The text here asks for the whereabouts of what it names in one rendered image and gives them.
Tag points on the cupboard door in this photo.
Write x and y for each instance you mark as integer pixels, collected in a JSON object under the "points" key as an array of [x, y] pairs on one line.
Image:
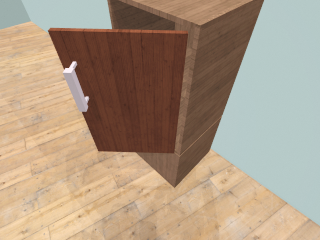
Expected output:
{"points": [[133, 79]]}

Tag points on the handle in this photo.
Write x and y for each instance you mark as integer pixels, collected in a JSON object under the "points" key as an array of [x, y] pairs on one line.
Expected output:
{"points": [[75, 87]]}

